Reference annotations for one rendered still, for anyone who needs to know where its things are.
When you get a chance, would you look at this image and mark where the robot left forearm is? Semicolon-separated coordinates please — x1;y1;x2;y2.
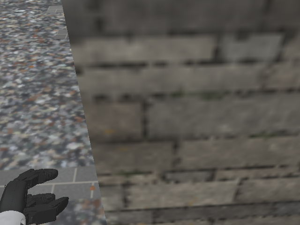
0;210;26;225

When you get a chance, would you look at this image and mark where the left robot hand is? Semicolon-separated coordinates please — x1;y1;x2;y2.
0;169;69;225

